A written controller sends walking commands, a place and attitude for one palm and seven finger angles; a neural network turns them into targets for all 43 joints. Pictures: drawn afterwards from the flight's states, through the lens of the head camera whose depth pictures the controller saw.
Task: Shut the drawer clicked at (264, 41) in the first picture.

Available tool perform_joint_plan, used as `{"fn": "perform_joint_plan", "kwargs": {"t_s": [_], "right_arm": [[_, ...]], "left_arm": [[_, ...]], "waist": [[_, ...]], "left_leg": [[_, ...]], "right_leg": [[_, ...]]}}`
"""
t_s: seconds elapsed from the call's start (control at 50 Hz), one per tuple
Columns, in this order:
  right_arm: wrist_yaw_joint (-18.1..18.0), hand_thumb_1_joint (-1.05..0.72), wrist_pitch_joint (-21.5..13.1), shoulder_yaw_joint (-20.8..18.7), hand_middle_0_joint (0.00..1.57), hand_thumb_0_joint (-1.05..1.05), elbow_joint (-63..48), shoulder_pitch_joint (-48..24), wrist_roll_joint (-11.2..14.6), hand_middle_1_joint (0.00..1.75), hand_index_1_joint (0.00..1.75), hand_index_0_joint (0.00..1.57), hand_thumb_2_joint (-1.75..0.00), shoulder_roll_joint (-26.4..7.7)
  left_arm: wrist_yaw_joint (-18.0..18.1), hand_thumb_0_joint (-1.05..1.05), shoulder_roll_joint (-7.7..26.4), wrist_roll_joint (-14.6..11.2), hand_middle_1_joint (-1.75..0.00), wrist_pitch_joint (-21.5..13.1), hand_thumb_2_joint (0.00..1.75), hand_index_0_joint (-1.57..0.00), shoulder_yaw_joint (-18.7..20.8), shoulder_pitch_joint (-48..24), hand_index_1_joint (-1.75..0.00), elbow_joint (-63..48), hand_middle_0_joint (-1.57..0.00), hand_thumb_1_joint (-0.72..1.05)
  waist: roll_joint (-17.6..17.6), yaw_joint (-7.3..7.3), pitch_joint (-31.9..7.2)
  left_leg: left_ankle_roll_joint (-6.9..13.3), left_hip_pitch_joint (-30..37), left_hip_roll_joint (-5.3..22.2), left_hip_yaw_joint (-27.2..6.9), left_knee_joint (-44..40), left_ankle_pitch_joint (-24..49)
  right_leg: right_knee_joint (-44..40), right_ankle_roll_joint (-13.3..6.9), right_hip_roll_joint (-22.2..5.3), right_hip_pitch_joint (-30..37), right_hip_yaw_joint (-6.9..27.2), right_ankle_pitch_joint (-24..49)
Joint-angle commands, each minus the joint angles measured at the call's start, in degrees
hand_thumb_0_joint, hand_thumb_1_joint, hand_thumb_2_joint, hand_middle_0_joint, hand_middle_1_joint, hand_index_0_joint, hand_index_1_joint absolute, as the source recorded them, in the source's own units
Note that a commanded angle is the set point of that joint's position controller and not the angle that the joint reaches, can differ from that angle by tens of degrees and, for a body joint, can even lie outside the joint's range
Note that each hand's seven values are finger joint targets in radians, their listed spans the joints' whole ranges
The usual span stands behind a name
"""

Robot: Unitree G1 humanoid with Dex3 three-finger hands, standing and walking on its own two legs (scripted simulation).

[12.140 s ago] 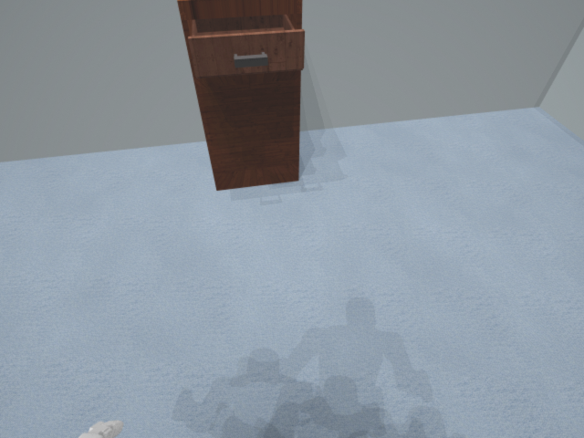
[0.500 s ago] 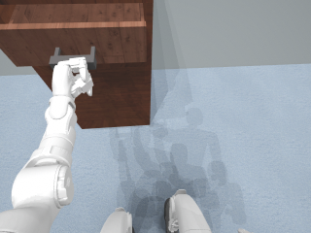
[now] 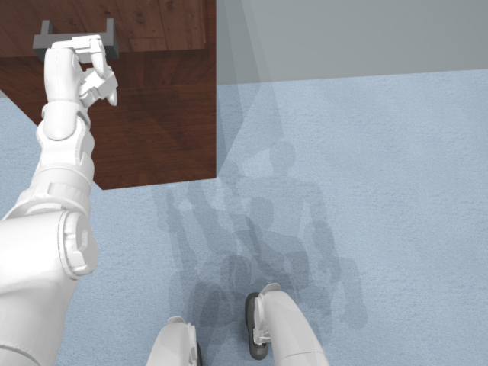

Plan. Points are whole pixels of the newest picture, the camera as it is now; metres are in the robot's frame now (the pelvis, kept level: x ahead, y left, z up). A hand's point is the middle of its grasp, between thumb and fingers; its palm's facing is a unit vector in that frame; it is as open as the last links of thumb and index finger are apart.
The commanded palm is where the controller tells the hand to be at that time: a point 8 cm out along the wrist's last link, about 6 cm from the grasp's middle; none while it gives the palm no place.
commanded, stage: push the drawer shut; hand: left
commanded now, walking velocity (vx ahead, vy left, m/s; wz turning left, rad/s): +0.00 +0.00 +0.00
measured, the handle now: (78, 36) +0.63 +0.18 +0.07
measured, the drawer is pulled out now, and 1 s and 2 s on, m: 0.02 0.00 0.00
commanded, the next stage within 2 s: pull the fist back off the drawer in 0.48 s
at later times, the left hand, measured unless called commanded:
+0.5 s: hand (103, 65) +0.57 +0.15 +0.06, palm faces +0.00 -1.00 -0.06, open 2.9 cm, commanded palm +0.59 +0.18 +0.07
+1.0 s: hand (109, 64) +0.57 +0.13 +0.07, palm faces +0.01 -1.00 -0.06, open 3.3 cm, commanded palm +0.54 +0.17 +0.07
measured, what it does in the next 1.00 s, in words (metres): stands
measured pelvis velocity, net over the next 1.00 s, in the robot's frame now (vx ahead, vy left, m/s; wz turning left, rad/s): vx -0.01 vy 0.01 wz -0.02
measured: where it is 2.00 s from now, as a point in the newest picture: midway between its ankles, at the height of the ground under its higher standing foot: (226, 362)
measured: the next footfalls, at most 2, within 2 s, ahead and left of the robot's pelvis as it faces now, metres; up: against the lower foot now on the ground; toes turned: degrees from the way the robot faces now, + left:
none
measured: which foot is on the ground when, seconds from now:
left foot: down 0.00-1.00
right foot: down 0.00-1.00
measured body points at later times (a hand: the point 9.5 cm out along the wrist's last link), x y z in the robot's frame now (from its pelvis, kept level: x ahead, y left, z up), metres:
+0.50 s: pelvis +0.00 +0.01 +0.00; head +0.18 +0.02 +0.41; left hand +0.57 +0.20 +0.07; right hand -0.03 -0.25 -0.11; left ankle -0.02 +0.11 -0.65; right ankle +0.09 -0.11 -0.65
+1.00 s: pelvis -0.01 +0.01 +0.00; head +0.17 +0.02 +0.41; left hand +0.56 +0.19 +0.07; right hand -0.05 -0.24 -0.11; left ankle -0.02 +0.11 -0.65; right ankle +0.09 -0.11 -0.65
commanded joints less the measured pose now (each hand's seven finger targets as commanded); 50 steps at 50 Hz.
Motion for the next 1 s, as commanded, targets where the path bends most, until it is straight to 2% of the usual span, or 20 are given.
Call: {"fn": "perform_joint_plan", "kwargs": {"t_s": [0.0, 0.04, 0.06, 0.08, 0.14, 0.2, 0.26, 0.3, 0.36, 0.42, 0.5, 0.54, 0.56, 0.62, 0.66, 0.7, 0.8, 0.84, 0.96, 0.98], "right_arm": [[-0.1, -0.90, 0.1, -3.5, 0.20, 0.00, -2.2, 12.9, -0.3, 0.30, 0.30, 0.20, -0.90, -10.0], [0.0, -0.90, 0.5, -3.5, 0.20, 0.00, -2.6, 13.4, -0.4, 0.30, 0.30, 0.20, -0.90, -10.0], [0.1, -0.90, 0.7, -3.6, 0.20, 0.00, -2.3, 13.6, -0.5, 0.30, 0.30, 0.20, -0.90, -10.0], [0.2, -0.90, 1.0, -3.6, 0.20, 0.00, -2.3, 13.8, -0.5, 0.30, 0.30, 0.20, -0.90, -10.1], [0.3, -0.90, 1.6, -3.4, 0.20, 0.00, -2.4, 14.0, -0.5, 0.30, 0.30, 0.20, -0.90, -10.0], [0.2, -0.90, 2.1, -3.4, 0.20, 0.00, -2.0, 14.9, -0.6, 0.30, 0.30, 0.20, -0.90, -10.4], [0.3, -0.90, 2.2, -3.4, 0.20, 0.00, -1.7, 15.2, -0.8, 0.30, 0.30, 0.20, -0.90, -10.1], [0.3, -0.90, 2.4, -3.3, 0.20, 0.00, -1.3, 15.4, -0.8, 0.30, 0.30, 0.20, -0.90, -10.3], [0.2, -0.90, 2.3, -3.1, 0.20, 0.00, -1.1, 15.6, -1.0, 0.30, 0.30, 0.20, -0.90, -10.5], [0.3, -0.90, 2.0, -2.9, 0.20, 0.00, -0.5, 15.5, -1.2, 0.30, 0.30, 0.20, -0.90, -10.5], [-0.1, -0.90, 1.6, -2.7, 0.20, 0.00, -0.1, 16.1, -1.4, 0.30, 0.30, 0.20, -0.90, -11.0], [-0.1, -0.90, 1.3, -2.5, 0.20, 0.00, 0.0, 16.1, -1.4, 0.30, 0.30, 0.20, -0.90, -11.0], [-0.2, -0.90, 1.3, -2.5, 0.20, 0.00, 0.4, 15.9, -1.4, 0.30, 0.30, 0.20, -0.90, -11.2], [0.1, -0.90, 1.1, -2.4, 0.20, 0.00, 0.0, 16.2, -1.6, 0.30, 0.30, 0.20, -0.90, -11.2], [0.4, -0.90, 1.0, -2.3, 0.20, 0.00, 0.1, 16.1, -1.8, 0.30, 0.30, 0.20, -0.90, -11.2], [0.6, -0.90, 1.1, -2.2, 0.20, 0.00, -0.3, 16.0, -1.8, 0.30, 0.30, 0.20, -0.90, -11.4], [1.1, -0.90, 0.9, -2.3, 0.20, 0.00, -1.0, 16.1, -1.7, 0.30, 0.30, 0.20, -0.90, -11.2], [1.3, -0.90, 0.9, -2.4, 0.20, 0.00, -1.6, 16.2, -1.7, 0.30, 0.30, 0.20, -0.90, -11.3], [1.8, -0.90, 1.4, -2.9, 0.20, 0.00, -2.8, 15.4, -1.1, 0.30, 0.30, 0.20, -0.90, -10.6], [1.9, -0.90, 1.6, -3.1, 0.20, 0.00, -2.8, 15.6, -1.1, 0.30, 0.30, 0.20, -0.90, -10.6]], "left_arm": [[0.2, 0.00, 13.9, -0.6, -1.60, -3.5, 0.90, -1.40, 2.2, -31.7, -1.60, -13.7, -1.40, 0.90], [0.0, 0.00, 13.0, -0.8, -1.60, -3.4, 0.90, -1.40, 1.8, -31.6, -1.60, -13.5, -1.40, 0.90], [-0.1, 0.00, 13.9, -0.8, -1.60, -3.6, 0.90, -1.40, 2.3, -32.4, -1.60, -14.9, -1.40, 0.90], [-0.1, 0.00, 14.3, -0.6, -1.60, -3.4, 0.90, -1.40, 2.8, -31.3, -1.60, -13.7, -1.40, 0.90], [-0.2, 0.00, 12.4, -0.7, -1.60, -2.9, 0.90, -1.40, 1.1, -32.9, -1.60, -12.8, -1.40, 0.90], [0.1, 0.00, 16.9, -0.2, -1.60, -2.6, 0.90, -1.40, 4.2, -33.8, -1.60, -12.4, -1.40, 0.90], [0.0, 0.00, 15.6, 0.1, -1.60, -2.8, 0.90, -1.40, 2.9, -35.5, -1.60, -12.5, -1.40, 0.90], [0.2, 0.00, 16.3, 0.0, -1.60, -2.6, 0.90, -1.40, 3.2, -37.4, -1.60, -11.7, -1.40, 0.90], [0.5, 0.00, 16.7, 0.6, -1.60, -2.7, 0.90, -1.40, 2.6, -40.8, -1.60, -11.5, -1.40, 0.90], [0.9, 0.00, 14.0, 1.0, -1.60, -2.2, 0.90, -1.40, -0.3, -43.6, -1.60, -10.0, -1.40, 0.90], [1.6, 0.00, 16.6, 1.5, -1.60, -2.3, 0.90, -1.40, 0.4, -48.2, -1.60, -11.0, -1.40, 0.90], [1.7, 0.00, 15.1, 1.5, -1.60, -2.2, 0.90, -1.40, -1.2, -49.8, -1.60, -10.4, -1.40, 0.90], [1.7, 0.00, 14.9, 1.7, -1.60, -1.8, 0.90, -1.40, -1.5, -49.5, -1.60, -9.2, -1.40, 0.90], [1.7, 0.00, 15.6, 1.9, -1.60, -1.3, 0.90, -1.40, -1.1, -49.2, -1.60, -9.2, -1.40, 0.90], [1.5, 0.00, 13.7, 1.7, -1.60, -1.1, 0.90, -1.40, -2.2, -49.0, -1.60, -8.9, -1.40, 0.90], [1.5, 0.00, 15.1, 1.8, -1.60, -0.9, 0.90, -1.40, -1.3, -48.1, -1.60, -8.9, -1.40, 0.90], [1.6, 0.00, 13.4, 1.5, -1.60, -0.6, 0.90, -1.40, -1.6, -44.6, -1.60, -9.0, -1.40, 0.90], [1.6, 0.00, 14.7, 1.3, -1.60, -1.0, 0.90, -1.40, 0.1, -41.7, -1.60, -9.7, -1.40, 0.90], [1.2, 0.00, 12.2, -0.1, -1.60, -2.0, 0.90, -1.40, 0.1, -32.7, -1.60, -13.3, -1.40, 0.90], [1.2, 0.00, 12.9, -0.3, -1.60, -2.3, 0.90, -1.40, 1.3, -30.8, -1.60, -14.3, -1.40, 0.90]], "waist": [[7.8, -2.60, -32.9], [6.9, -3.14, -33.9], [8.6, -2.89, -35.1], [7.8, -2.54, -34.8], [7.1, -4.03, -31.3], [7.0, -3.80, -32.1], [10.0, -4.26, -32.9], [8.1, -5.24, -30.7], [10.3, -6.03, -30.9], [11.0, -7.82, -28.5], [12.8, -8.70, -31.8], [14.8, -9.45, -31.3], [13.3, -9.80, -31.0], [13.9, -9.08, -32.1], [15.5, -9.04, -31.8], [14.7, -8.43, -31.6], [13.1, -7.51, -31.1], [13.6, -5.85, -32.2], [11.1, -3.31, -32.5], [9.5, -2.35, -33.1]], "left_leg": [[0.8, 8.6, -1.4, -2.6, -8.8, 17.2], [0.8, 9.6, -1.3, -2.9, -8.6, 19.2], [0.5, 10.7, -1.0, -3.0, -8.5, 20.5], [0.5, 10.3, -1.0, -2.9, -8.5, 20.5], [0.8, 9.1, -0.9, -3.0, -8.6, 19.3], [0.8, 8.2, -0.9, -2.8, -8.5, 19.4], [0.4, 10.7, -0.8, -3.4, -8.2, 21.4], [0.6, 9.2, -0.6, -3.6, -8.0, 19.9], [0.5, 9.7, -0.7, -4.1, -7.9, 18.8], [0.5, 9.7, -0.6, -4.7, -7.8, 16.4], [0.4, 10.5, -0.6, -5.4, -7.1, 16.1], [0.0, 11.8, -0.6, -6.0, -7.3, 15.8], [0.1, 11.2, -0.4, -6.2, -7.1, 14.5], [0.1, 10.7, -0.6, -6.2, -7.1, 14.0], [-0.3, 12.0, -0.6, -6.6, -7.4, 13.9], [-0.1, 11.1, -0.6, -6.6, -7.6, 12.8], [0.2, 10.1, -0.6, -6.2, -8.1, 11.2], [0.1, 10.5, -0.7, -5.9, -8.5, 11.8], [0.2, 10.8, -0.6, -4.1, -9.8, 15.3], [0.3, 11.0, -0.5, -3.9, -9.9, 16.1]], "right_leg": [[-4.7, 0.4, 2.7, 29.1, 4.8, 8.8], [-4.4, 0.4, 2.9, 29.1, 4.4, 10.8], [-4.2, 0.4, 2.9, 29.0, 4.4, 11.7], [-4.3, 0.4, 3.0, 29.3, 4.4, 11.6], [-4.8, 0.4, 3.2, 27.9, 4.2, 10.8], [-5.0, 0.5, 3.1, 29.2, 4.5, 11.2], [-4.6, 0.3, 3.2, 26.9, 4.0, 11.7], [-5.1, 0.5, 3.3, 26.1, 4.0, 10.2], [-4.9, 0.4, 3.4, 24.2, 3.7, 8.3], [-5.3, 0.6, 3.4, 20.1, 3.3, 4.8], [-4.7, 0.5, 3.5, 19.0, 3.2, 4.0], [-4.5, 0.4, 3.5, 16.8, 2.7, 3.3], [-4.6, 0.6, 3.5, 16.0, 2.7, 2.2], [-4.5, 0.4, 3.4, 17.3, 2.7, 2.2], [-4.4, 0.3, 3.4, 16.0, 2.2, 2.1], [-4.5, 0.3, 3.4, 16.6, 2.4, 1.3], [-4.8, 0.4, 3.4, 17.8, 2.5, 0.8], [-4.6, 0.0, 3.5, 19.4, 2.5, 1.3], [-5.6, 0.0, 3.5, 25.0, 3.0, 5.1], [-5.5, 0.0, 3.6, 26.5, 3.1, 5.9]]}}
